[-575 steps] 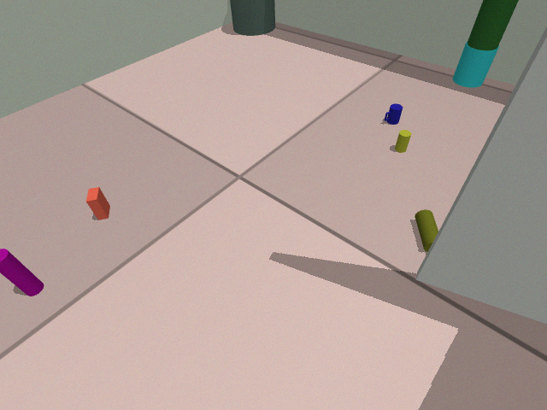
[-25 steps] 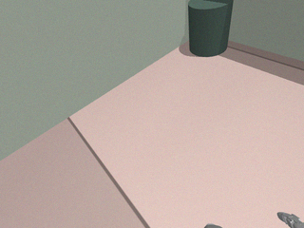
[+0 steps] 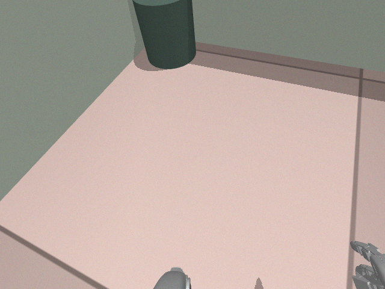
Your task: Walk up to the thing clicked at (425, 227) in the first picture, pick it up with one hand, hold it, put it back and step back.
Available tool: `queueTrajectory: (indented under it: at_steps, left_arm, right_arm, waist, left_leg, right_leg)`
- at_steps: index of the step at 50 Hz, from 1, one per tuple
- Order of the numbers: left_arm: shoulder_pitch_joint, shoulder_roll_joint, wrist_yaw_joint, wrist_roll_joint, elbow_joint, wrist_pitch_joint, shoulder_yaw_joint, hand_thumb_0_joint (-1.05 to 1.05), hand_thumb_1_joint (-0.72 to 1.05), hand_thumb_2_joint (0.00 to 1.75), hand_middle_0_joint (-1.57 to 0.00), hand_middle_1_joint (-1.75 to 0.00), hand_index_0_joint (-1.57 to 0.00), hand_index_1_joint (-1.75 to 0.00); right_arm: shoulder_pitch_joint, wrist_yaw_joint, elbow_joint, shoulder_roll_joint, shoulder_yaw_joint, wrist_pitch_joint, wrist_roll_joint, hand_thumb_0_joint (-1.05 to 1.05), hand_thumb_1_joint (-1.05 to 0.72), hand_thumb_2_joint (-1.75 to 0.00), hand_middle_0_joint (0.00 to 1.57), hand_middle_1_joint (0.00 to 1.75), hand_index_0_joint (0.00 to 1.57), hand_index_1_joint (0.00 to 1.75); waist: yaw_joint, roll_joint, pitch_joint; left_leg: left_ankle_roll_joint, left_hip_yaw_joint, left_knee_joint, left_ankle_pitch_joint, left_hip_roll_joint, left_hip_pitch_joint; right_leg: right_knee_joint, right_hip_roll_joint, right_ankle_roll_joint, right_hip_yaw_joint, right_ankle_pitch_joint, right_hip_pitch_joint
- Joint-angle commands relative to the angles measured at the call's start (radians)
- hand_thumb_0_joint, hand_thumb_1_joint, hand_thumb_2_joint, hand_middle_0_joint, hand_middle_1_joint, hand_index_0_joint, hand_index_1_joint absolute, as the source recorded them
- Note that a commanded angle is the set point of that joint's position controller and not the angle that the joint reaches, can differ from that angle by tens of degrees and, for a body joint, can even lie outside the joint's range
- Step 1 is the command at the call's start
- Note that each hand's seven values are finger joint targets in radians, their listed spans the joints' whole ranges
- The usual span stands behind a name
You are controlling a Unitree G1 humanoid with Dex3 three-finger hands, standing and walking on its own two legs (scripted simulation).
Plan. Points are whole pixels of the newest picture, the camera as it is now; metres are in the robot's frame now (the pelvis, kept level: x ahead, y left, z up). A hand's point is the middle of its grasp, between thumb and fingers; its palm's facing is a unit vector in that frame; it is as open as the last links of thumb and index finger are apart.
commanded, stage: walk up
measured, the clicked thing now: out of the picture -0.40 -1.38 -0.70
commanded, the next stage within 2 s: none
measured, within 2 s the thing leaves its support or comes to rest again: neither
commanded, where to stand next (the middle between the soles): +0.07 -0.01 m, yaw -42 degrees
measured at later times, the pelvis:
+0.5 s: pelvis +0.01 +0.11 +0.03, yaw -23 degrees
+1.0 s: pelvis -0.06 +0.04 +0.05, yaw -41 degrees
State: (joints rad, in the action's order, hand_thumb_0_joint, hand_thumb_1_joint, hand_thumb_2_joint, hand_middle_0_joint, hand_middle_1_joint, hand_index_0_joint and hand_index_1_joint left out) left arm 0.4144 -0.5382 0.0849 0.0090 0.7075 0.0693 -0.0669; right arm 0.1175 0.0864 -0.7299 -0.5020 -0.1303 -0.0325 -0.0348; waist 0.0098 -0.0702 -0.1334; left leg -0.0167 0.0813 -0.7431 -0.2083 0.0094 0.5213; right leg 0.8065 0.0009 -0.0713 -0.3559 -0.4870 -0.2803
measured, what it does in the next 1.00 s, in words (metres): steps on the spot, turning right: right foot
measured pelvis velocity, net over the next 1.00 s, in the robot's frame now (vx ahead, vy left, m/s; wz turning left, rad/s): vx -0.06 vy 0.04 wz -0.71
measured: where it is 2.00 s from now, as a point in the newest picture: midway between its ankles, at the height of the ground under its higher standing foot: outside the picture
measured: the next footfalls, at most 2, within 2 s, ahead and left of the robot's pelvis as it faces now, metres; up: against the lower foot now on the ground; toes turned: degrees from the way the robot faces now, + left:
right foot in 0.76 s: -0.10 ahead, -0.03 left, +0.00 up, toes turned -36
left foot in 1.36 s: +0.21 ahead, -0.04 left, +0.00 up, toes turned -66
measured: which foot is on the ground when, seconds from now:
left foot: down 0.00-0.78, up 0.80-1.00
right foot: down 0.00-0.00, up 0.02-0.74, down 0.76-1.00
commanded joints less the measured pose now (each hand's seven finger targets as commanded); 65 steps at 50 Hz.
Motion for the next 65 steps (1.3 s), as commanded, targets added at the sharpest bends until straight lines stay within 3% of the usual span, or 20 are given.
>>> queueTrajectory:
  at_steps: [1, 3, 6, 8, 12, 16, 31, 34, 37, 38, 39, 40, 41, 45, 46, 47, 51, 54, 61, 65]
  left_arm:
    - [0.1, -0.093, 0.043, -0.018, -0.047, -0.008, -0.024, 0.0, 0.9, 0.9, -0.2, -0.3, -0.2, -0.3]
    - [0.045, -0.153, 0.027, -0.015, 0.002, -0.013, -0.034, 0.0, 0.9, 0.9, -0.2, -0.3, -0.2, -0.3]
    - [0.032, -0.106, -0.017, -0.027, 0.043, -0.041, -0.027, 0.0, 0.9, 0.9, -0.2, -0.3, -0.2, -0.3]
    - [0.041, -0.087, -0.041, -0.017, 0.035, -0.059, -0.023, 0.0, 0.9, 0.9, -0.2, -0.3, -0.2, -0.3]
    - [-0.04, -0.095, -0.074, 0.004, -0.003, -0.095, -0.037, 0.0, 0.9, 0.9, -0.2, -0.3, -0.2, -0.3]
    - [-0.048, -0.085, -0.092, 0.005, -0.006, -0.127, -0.045, 0.0, 0.9, 0.9, -0.2, -0.3, -0.2, -0.3]
    - [-0.031, -0.089, -0.156, 0.011, 0.058, -0.153, -0.074, 0.0, 0.9, 0.9, -0.2, -0.3, -0.2, -0.3]
    - [0.052, -0.072, -0.16, 0.015, 0.085, -0.143, -0.07, 0.0, 0.9, 0.9, -0.2, -0.3, -0.2, -0.3]
    - [0.198, -0.08, -0.148, 0.021, 0.154, -0.126, -0.091, 0.0, 0.9, 0.9, -0.2, -0.3, -0.2, -0.3]
    - [0.258, -0.106, -0.138, 0.03, 0.177, -0.121, -0.102, 0.0, 0.9, 0.9, -0.2, -0.3, -0.2, -0.3]
    - [0.243, -0.179, -0.121, 0.04, 0.158, -0.118, -0.122, 0.0, 0.9, 0.9, -0.2, -0.3, -0.2, -0.3]
    - [0.067, -0.188, -0.11, 0.047, 0.073, -0.111, -0.113, 0.0, 0.9, 0.9, -0.2, -0.3, -0.2, -0.3]
    - [-0.024, -0.23, -0.104, 0.041, 0.049, -0.098, -0.113, 0.0, 0.9, 0.9, -0.2, -0.3, -0.2, -0.3]
    - [-0.097, -0.164, -0.077, 0.013, 0.07, -0.031, -0.089, 0.0, 0.9, 0.9, -0.2, -0.3, -0.2, -0.3]
    - [-0.034, -0.115, -0.083, 0.021, 0.043, -0.044, -0.076, 0.0, 0.9, 0.9, -0.2, -0.3, -0.2, -0.3]
    - [0.005, -0.109, -0.082, 0.023, 0.054, -0.034, -0.076, 0.0, 0.9, 0.9, -0.2, -0.3, -0.2, -0.3]
    - [0.03, -0.116, -0.074, 0.017, 0.044, -0.007, -0.082, 0.0, 0.9, 0.9, -0.2, -0.3, -0.2, -0.3]
    - [0.127, -0.091, -0.061, 0.014, 0.04, -0.002, -0.077, 0.0, 0.9, 0.9, -0.2, -0.3, -0.2, -0.3]
    - [0.134, -0.092, -0.029, 0.018, -0.008, -0.006, -0.077, 0.0, 0.9, 0.9, -0.2, -0.3, -0.2, -0.3]
    - [0.075, -0.118, -0.007, 0.016, -0.038, -0.01, -0.075, 0.0, 0.9, 0.9, -0.2, -0.3, -0.2, -0.3]
  right_arm:
    - [0.127, -0.04, 0.105, -0.275, -0.075, 0.03, 0.024, 0.0, -0.9, -0.9, 0.2, 0.3, 0.2, 0.3]
    - [0.055, -0.046, 0.105, -0.214, -0.064, 0.026, 0.042, 0.0, -0.9, -0.9, 0.2, 0.3, 0.2, 0.3]
    - [0.014, -0.058, 0.089, -0.131, -0.016, 0.037, 0.034, 0.0, -0.9, -0.9, 0.2, 0.3, 0.2, 0.3]
    - [0.072, -0.064, 0.073, -0.148, -0.014, 0.053, 0.039, 0.0, -0.9, -0.9, 0.2, 0.3, 0.2, 0.3]
    - [0.186, -0.1, 0.033, -0.147, -0.017, 0.072, 0.051, 0.0, -0.9, -0.9, 0.2, 0.3, 0.2, 0.3]
    - [0.181, -0.124, 0.025, -0.151, -0.025, 0.083, 0.041, 0.0, -0.9, -0.9, 0.2, 0.3, 0.2, 0.3]
    - [0.156, -0.115, -0.017, -0.233, -0.058, 0.094, -0.003, 0.0, -0.9, -0.9, 0.2, 0.3, 0.2, 0.3]
    - [0.08, -0.106, -0.02, -0.254, -0.064, 0.081, -0.016, 0.0, -0.9, -0.9, 0.2, 0.3, 0.2, 0.3]
    - [0.064, -0.104, -0.029, -0.216, -0.053, 0.053, -0.032, 0.0, -0.9, -0.9, 0.2, 0.3, 0.2, 0.3]
    - [0.053, -0.102, -0.029, -0.164, -0.037, 0.04, -0.026, 0.0, -0.9, -0.9, 0.2, 0.3, 0.2, 0.3]
    - [0.08, -0.096, -0.021, -0.075, -0.002, 0.034, -0.005, 0.0, -0.9, -0.9, 0.2, 0.3, 0.2, 0.3]
    - [0.093, -0.082, -0.01, -0.087, 0.008, 0.031, 0.019, 0.0, -0.9, -0.9, 0.2, 0.3, 0.2, 0.3]
    - [0.053, -0.081, -0.009, -0.162, -0.016, 0.037, 0.023, 0.0, -0.9, -0.9, 0.2, 0.3, 0.2, 0.3]
    - [0.158, -0.054, -0.088, -0.132, 0.004, 0.033, 0.028, 0.0, -0.9, -0.9, 0.2, 0.3, 0.2, 0.3]
    - [0.05, -0.027, -0.036, -0.125, -0.004, 0.034, 0.011, 0.0, -0.9, -0.9, 0.2, 0.3, 0.2, 0.3]
    - [0.006, -0.02, -0.015, -0.129, -0.004, 0.032, 0.008, 0.0, -0.9, -0.9, 0.2, 0.3, 0.2, 0.3]
    - [0.062, -0.018, -0.015, -0.125, -0.005, 0.033, 0.019, 0.0, -0.9, -0.9, 0.2, 0.3, 0.2, 0.3]
    - [0.0, -0.029, 0.014, -0.11, 0.004, 0.038, 0.019, 0.0, -0.9, -0.9, 0.2, 0.3, 0.2, 0.3]
    - [-0.098, -0.061, 0.063, -0.085, -0.002, 0.035, 0.009, 0.0, -0.9, -0.9, 0.2, 0.3, 0.2, 0.3]
    - [-0.097, -0.07, 0.081, -0.086, -0.008, 0.026, 0.008, 0.0, -0.9, -0.9, 0.2, 0.3, 0.2, 0.3]
  waist:
    - [-0.055, -0.2, 0.266]
    - [-0.05, -0.16, 0.113]
    - [-0.019, -0.141, 0.106]
    - [-0.019, -0.109, 0.175]
    - [-0.037, -0.008, 0.208]
    - [-0.03, -0.026, 0.161]
    - [-0.027, -0.091, 0.14]
    - [0.025, -0.119, 0.175]
    - [0.093, 0.003, 0.175]
    - [0.132, 0.168, 0.124]
    - [0.142, 0.505, 0.032]
    - [0.066, 0.398, -0.087]
    - [0.043, 0.328, -0.144]
    - [-0.044, 0.205, -0.059]
    - [-0.009, 0.096, -0.057]
    - [0.004, 0.066, -0.084]
    - [-0.013, 0.133, 0.027]
    - [0.033, 0.195, 0.095]
    - [0.036, 0.198, 0.099]
    - [0.004, 0.189, 0.101]
  left_leg:
    - [0.181, 0.466, 0.335, 0.214, 0.425, -0.513]
    - [0.203, 0.391, 0.431, -0.002, 0.362, -0.275]
    - [0.141, 0.135, 0.369, 0.018, 0.225, -0.215]
    - [0.142, 0.13, 0.355, 0.049, 0.254, -0.329]
    - [0.044, 0.1, 0.33, 0.276, 0.311, -0.492]
    - [-0.03, 0.023, 0.388, 0.227, 0.329, -0.449]
    - [0.056, -0.115, 0.552, -0.5, 0.43, -0.316]
    - [0.109, -0.188, 0.513, -0.541, 0.43, -0.231]
    - [0.048, -0.31, 0.36, -0.587, 0.326, -0.068]
    - [-0.005, -0.355, 0.145, -0.624, 0.241, 0.048]
    - [-0.019, -0.367, -0.209, -0.559, 0.12, 0.21]
    - [-0.047, -0.247, -0.306, -0.371, 0.096, 0.269]
    - [-0.037, -0.117, -0.327, -0.285, 0.136, 0.212]
    - [-0.011, -0.094, -0.358, -0.012, 0.099, 0.122]
    - [-0.022, -0.086, -0.381, -0.064, 0.068, 0.164]
    - [-0.02, -0.046, -0.352, -0.051, 0.078, 0.204]
    - [-0.042, 0.008, -0.254, 0.003, 0.069, 0.248]
    - [-0.037, 0.028, -0.136, -0.057, 0.039, 0.213]
    - [0.003, 0.051, -0.022, -0.152, -0.028, 0.146]
    - [0.042, 0.048, 0.049, -0.1, -0.041, 0.022]
  right_leg:
    - [0.452, 0.049, 0.083, 0.242, -0.163, -0.394]
    - [0.538, -0.011, 0.084, 0.246, -0.056, -0.315]
    - [0.476, 0.005, 0.09, 0.229, 0.083, -0.273]
    - [0.452, 0.016, 0.085, 0.214, 0.111, -0.29]
    - [0.378, 0.016, 0.069, 0.174, 0.151, -0.367]
    - [0.319, 0.015, 0.065, 0.19, 0.171, -0.34]
    - [0.115, -0.079, 0.091, 0.35, 0.026, -0.195]
    - [-0.017, -0.074, 0.119, 0.449, -0.023, -0.041]
    - [-0.267, -0.007, 0.134, 0.54, 0.033, 0.202]
    - [-0.393, -0.001, 0.154, 0.449, -0.017, 0.251]
    - [-0.562, -0.176, 0.225, 0.034, -0.377, 0.163]
    - [-0.699, -0.314, 0.297, -0.229, -0.599, -0.028]
    - [-0.792, -0.383, 0.336, -0.306, -0.654, -0.157]
    - [-0.668, -0.158, 0.179, 0.076, -0.128, 0.011]
    - [-0.691, -0.151, 0.221, -0.122, -0.174, -0.007]
    - [-0.705, -0.169, 0.222, -0.152, -0.199, 0.024]
    - [-0.635, -0.142, 0.203, -0.117, 0.033, 0.267]
    - [-0.524, -0.126, 0.204, -0.101, 0.335, 0.363]
    - [-0.278, -0.147, 0.239, -0.202, 0.984, 0.35]
    - [-0.2, -0.117, 0.218, -0.241, 1.008, 0.242]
